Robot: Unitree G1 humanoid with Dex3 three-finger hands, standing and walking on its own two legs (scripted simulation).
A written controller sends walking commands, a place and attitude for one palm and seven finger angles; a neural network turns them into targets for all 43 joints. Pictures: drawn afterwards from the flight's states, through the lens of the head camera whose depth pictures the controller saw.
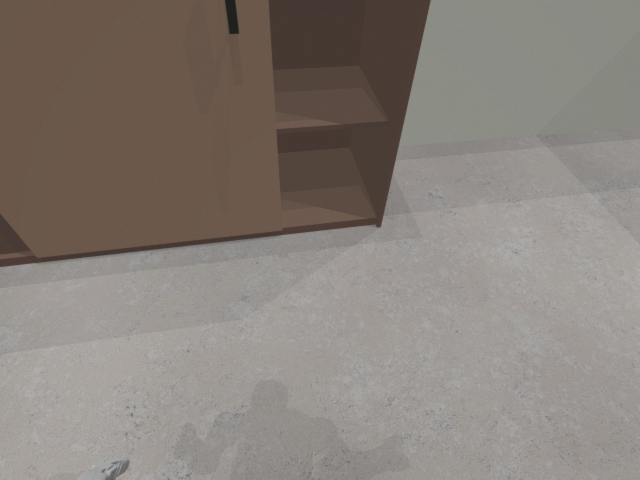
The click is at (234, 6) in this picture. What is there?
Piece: wardrobe's sliding door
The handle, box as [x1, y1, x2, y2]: [225, 0, 238, 33]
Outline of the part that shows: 225,0 229,32 238,33 234,0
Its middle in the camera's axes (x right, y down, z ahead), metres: -0.22 -0.60 +0.90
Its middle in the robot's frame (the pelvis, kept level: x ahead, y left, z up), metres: +1.09 +0.28 +0.19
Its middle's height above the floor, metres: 0.96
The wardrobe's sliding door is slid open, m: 0.41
